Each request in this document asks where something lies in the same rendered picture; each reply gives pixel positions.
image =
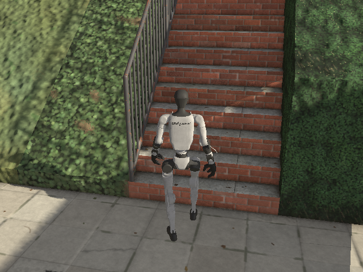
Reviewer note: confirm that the right robot hand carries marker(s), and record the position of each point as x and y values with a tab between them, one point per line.
212	169

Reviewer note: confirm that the robot right shin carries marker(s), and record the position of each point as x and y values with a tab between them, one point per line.
194	196

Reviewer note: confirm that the left robot upper arm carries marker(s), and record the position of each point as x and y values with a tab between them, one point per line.
161	127

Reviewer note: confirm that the robot left forearm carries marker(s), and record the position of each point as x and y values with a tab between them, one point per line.
155	148

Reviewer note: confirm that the left robot hand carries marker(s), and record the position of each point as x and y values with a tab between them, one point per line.
159	156

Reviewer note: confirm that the robot right foot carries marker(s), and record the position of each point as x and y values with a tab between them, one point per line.
193	215

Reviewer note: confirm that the robot right forearm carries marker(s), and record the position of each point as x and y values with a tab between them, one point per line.
208	153

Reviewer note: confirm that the right robot upper arm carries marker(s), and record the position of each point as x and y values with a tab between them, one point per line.
201	129

